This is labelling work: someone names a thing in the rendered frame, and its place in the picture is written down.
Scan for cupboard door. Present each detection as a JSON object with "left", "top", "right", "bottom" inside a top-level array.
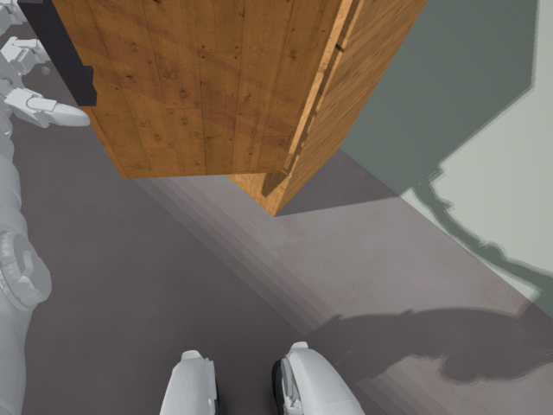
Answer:
[{"left": 52, "top": 0, "right": 342, "bottom": 179}]

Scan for left robot upper arm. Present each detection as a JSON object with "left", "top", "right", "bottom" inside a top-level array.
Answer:
[{"left": 0, "top": 231, "right": 52, "bottom": 415}]

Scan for robot right shin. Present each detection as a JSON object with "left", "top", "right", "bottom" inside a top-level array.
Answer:
[{"left": 282, "top": 342, "right": 308, "bottom": 415}]

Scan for robot left thigh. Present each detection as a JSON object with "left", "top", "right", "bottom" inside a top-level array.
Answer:
[{"left": 160, "top": 357, "right": 217, "bottom": 415}]

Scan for robot left hand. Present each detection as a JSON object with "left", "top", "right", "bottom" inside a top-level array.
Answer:
[{"left": 0, "top": 0, "right": 90, "bottom": 128}]

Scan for robot left forearm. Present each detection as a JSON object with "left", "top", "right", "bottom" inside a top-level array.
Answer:
[{"left": 0, "top": 110, "right": 29, "bottom": 240}]

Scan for handle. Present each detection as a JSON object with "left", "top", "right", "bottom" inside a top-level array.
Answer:
[{"left": 17, "top": 0, "right": 97, "bottom": 106}]

